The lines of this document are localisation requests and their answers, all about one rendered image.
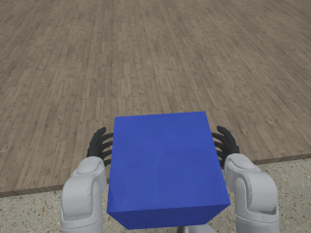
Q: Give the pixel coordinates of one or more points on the robot right hand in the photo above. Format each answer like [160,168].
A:
[228,145]

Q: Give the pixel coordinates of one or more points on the robot left hand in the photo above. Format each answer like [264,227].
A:
[96,147]

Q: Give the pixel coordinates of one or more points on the carton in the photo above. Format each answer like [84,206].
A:
[165,172]

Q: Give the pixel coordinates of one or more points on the robot right forearm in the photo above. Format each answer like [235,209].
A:
[255,196]

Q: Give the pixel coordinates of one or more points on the robot left forearm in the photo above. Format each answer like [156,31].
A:
[81,208]

